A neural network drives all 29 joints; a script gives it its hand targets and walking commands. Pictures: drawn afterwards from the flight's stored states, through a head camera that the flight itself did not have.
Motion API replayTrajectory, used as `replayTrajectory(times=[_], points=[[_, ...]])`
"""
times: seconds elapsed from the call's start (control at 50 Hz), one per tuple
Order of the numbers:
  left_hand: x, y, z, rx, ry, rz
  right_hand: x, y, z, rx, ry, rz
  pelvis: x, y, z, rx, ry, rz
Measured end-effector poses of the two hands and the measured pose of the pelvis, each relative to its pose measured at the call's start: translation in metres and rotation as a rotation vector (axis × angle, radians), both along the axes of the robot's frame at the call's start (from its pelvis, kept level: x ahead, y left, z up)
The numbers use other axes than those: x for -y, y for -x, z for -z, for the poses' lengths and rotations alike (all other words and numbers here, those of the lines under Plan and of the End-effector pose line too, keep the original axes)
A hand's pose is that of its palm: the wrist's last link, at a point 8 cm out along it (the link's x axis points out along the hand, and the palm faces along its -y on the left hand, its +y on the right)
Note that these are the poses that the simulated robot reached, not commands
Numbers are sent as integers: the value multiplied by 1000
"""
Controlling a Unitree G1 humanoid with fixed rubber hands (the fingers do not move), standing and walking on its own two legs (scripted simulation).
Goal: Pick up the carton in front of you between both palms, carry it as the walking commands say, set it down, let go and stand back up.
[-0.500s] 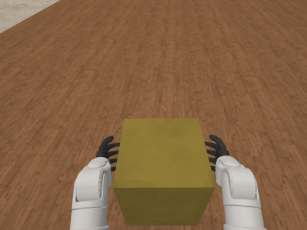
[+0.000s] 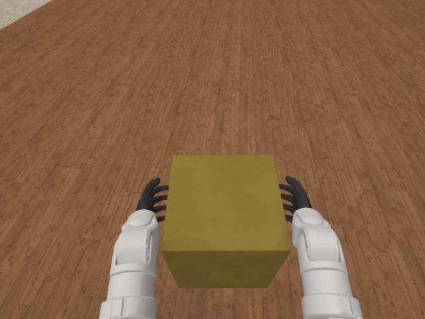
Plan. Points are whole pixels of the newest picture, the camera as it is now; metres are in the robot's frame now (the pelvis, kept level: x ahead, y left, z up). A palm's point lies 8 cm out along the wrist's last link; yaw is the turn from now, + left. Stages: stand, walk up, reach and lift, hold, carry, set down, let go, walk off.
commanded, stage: carry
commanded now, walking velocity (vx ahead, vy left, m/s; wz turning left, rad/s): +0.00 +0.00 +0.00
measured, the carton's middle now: (222, 225) +0.32 +0.00 -0.04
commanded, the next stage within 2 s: hold in 0.62 s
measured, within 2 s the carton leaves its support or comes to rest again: neither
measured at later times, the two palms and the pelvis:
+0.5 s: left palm (151, 218) +0.29 +0.14 +0.04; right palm (306, 216) +0.29 -0.16 +0.04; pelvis +0.00 -0.01 +0.00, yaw +0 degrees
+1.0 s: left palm (164, 215) +0.29 +0.11 +0.05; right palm (326, 236) +0.25 -0.18 +0.05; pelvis -0.01 +0.01 +0.01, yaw -8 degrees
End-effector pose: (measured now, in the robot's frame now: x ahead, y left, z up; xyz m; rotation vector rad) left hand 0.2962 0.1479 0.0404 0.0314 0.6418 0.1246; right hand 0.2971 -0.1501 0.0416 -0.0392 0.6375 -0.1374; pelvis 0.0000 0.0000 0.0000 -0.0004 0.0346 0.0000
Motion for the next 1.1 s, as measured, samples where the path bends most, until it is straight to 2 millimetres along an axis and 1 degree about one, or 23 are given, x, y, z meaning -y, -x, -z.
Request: replayTrajectory(times=[0.18, 0.64, 0.72, 0.82, 0.88, 0.96, 1.1], points=[[3, 4, 0, -24, -3, 0, 3, 4, 1, -24, 1, -3, 3, -3, 0, 3, -2, 0], [12, 6, -1, -24, -5, -2, 12, 6, 1, -25, -2, -3, 12, 0, -1, 24, -8, 0], [18, 10, 0, -28, -10, 26, 18, 15, 0, -29, 18, 6, 12, 2, -8, 90, -11, 66], [38, 4, 0, -27, -9, 117, 37, 36, -1, -30, 17, 99, 5, 6, -11, 125, 1, 108], [44, 1, -3, -21, -10, 156, 41, 45, -4, -23, 12, 141, 0, 9, -11, 138, 1, 126], [40, 2, -5, -17, -7, 169, 36, 49, -7, -20, 12, 155, -8, 12, -11, 154, 2, 143], [19, 6, -5, -19, 4, 147, 16, 48, -10, -22, 25, 134, -25, 17, -11, 167, 7, 149]])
